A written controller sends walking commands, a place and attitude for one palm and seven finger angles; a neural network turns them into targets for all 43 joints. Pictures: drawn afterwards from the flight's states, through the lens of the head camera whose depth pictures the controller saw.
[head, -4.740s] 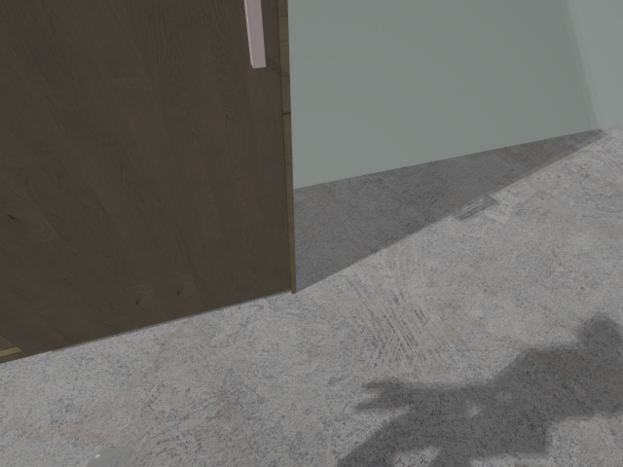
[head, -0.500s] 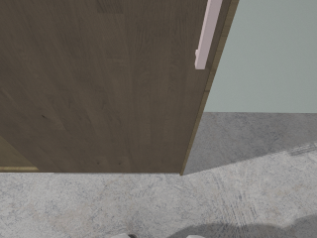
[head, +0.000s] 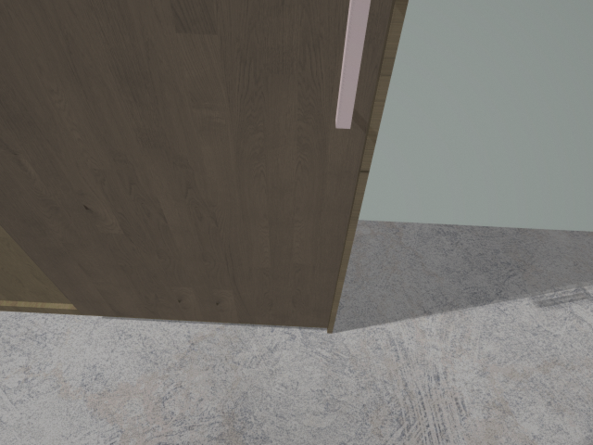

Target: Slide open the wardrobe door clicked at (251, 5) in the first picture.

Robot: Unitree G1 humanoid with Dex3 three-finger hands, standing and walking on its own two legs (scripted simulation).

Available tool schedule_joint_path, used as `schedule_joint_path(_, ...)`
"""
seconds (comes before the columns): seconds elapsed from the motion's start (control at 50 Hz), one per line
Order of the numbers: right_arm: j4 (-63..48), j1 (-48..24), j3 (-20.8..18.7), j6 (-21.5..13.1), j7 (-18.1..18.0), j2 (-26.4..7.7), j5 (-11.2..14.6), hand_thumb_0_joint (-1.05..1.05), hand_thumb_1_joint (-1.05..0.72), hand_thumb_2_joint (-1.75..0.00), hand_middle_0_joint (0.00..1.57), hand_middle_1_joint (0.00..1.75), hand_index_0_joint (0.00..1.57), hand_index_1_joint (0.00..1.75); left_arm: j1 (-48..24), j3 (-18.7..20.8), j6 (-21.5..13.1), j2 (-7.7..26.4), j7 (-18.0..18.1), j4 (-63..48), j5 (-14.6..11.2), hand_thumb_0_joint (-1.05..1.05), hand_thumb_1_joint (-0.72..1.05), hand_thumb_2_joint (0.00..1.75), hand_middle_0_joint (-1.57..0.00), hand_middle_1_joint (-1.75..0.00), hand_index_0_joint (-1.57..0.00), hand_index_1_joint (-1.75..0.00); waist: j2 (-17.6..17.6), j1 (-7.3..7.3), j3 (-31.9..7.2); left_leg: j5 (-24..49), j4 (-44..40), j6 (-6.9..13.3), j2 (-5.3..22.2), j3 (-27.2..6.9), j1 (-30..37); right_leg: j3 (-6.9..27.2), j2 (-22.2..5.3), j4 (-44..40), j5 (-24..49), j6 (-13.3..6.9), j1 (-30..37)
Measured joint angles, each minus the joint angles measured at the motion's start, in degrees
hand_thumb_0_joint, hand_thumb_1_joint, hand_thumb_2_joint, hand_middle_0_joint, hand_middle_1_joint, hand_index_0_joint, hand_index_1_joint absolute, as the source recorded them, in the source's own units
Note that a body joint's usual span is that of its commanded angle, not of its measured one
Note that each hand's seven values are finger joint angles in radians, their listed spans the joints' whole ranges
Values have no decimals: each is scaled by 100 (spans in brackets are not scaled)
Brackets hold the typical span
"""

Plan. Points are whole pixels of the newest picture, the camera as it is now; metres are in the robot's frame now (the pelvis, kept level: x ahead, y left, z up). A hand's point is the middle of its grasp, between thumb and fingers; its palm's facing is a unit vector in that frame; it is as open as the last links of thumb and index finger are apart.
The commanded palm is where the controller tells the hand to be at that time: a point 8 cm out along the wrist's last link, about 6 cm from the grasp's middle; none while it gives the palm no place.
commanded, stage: come to a stop and stand still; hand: right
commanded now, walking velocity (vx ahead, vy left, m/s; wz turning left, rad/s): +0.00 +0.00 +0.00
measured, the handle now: (352, 42) +0.59 -0.04 +0.27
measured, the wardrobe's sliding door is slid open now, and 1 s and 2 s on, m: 0.00 0.00 0.00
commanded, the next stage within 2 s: look again from close up in 0.54 s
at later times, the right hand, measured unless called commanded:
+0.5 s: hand out of the picture -0.06 -0.14 -0.17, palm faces +0.05 +0.99 -0.16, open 7.4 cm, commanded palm none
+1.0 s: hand out of the picture -0.02 -0.16 -0.18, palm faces +0.07 +0.98 -0.17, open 7.4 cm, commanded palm none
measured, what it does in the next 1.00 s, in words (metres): stands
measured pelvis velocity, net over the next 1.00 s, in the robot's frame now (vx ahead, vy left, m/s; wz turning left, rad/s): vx -0.03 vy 0.01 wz -0.04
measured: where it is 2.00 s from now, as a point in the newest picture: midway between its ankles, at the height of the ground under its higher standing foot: outside the picture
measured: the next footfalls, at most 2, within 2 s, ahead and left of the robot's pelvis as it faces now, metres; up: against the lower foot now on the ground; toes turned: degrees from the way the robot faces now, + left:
none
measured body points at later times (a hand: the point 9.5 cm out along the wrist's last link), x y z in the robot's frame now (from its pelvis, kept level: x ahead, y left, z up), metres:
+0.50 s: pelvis -0.02 +0.01 +0.00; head -0.01 +0.01 +0.45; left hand -0.06 +0.22 -0.16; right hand -0.06 -0.19 -0.16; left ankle -0.04 +0.13 -0.74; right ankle +0.03 -0.07 -0.74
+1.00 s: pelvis -0.03 +0.01 -0.01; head -0.04 +0.00 +0.44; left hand +0.02 +0.24 -0.15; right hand -0.02 -0.21 -0.17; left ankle -0.04 +0.13 -0.74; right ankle +0.03 -0.07 -0.74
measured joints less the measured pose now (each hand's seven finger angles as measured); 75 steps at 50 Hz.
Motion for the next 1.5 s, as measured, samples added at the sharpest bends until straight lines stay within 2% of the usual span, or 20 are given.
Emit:
schedule_joint_path(0.08, 39, -39, 87, -104, -5, 136, 25, 1, -91, -90, 20, 30, 20, 30, 128, -63, -7, -39, -49, 198, 13, 1, 93, 90, -20, -30, -20, -30, -92, 74, -9, 79, -102, -6, -23, 19, 80, 21, -11, -214, 166, 20, 130)
schedule_joint_path(0.22, 64, -69, 92, -82, -39, 96, 21, 2, -92, -90, 20, 30, 20, 30, 348, -133, 10, -248, -74, 413, 32, 1, 92, 90, -20, -30, -20, -30, 45, 137, -33, 154, -113, 47, -72, 23, 66, 27, -56, -304, 278, 59, 157)
schedule_joint_path(0.54, 136, 229, 86, -120, -28, 225, 15, 1, -91, -90, 20, 30, 20, 30, 327, -81, -1, -222, -35, 428, 40, 1, 91, 90, -19, -30, -20, -30, 13, 60, 19, 211, -108, 114, -120, 115, -90, 120, -97, -319, 383, 111, -16)
schedule_joint_path(0.64, 7, 328, 179, -331, -106, 213, -22, 1, -91, -90, 20, 30, 20, 30, 225, -186, -62, -116, -102, 23, 90, 1, 92, 90, -20, -30, -20, -30, -85, 102, 125, 110, 89, 154, -234, 252, -159, 259, -227, 333, 87, 133, -339)
schedule_joint_path(0.8, -297, 300, 144, -255, -68, 85, -16, 1, -91, -90, 20, 30, 20, 30, 180, -172, -109, 64, -66, -274, 81, 2, 94, 90, -19, -30, -20, -30, -20, 37, -120, -163, 498, 128, -161, 288, -229, 289, -169, 683, -133, 85, -405)
schedule_joint_path(1.14, -645, 241, 107, -162, -4, -148, -35, 1, -91, -90, 20, 30, 20, 30, 137, -194, -95, 51, -117, -359, 76, 1, 93, 90, -20, -30, -20, -30, 135, 20, -209, 80, 294, 114, -143, 275, -267, 270, -141, 334, 174, 68, -369)
schedule_joint_path(1.5, -424, 612, 94, -143, 1, -25, -43, 1, -91, -90, 20, 30, 20, 30, 377, -189, -17, -125, -138, -98, 62, 1, 91, 90, -20, -30, -20, -30, 113, 5, -137, 239, 182, 131, -147, 334, -383, 326, -133, 146, 389, 83, -467)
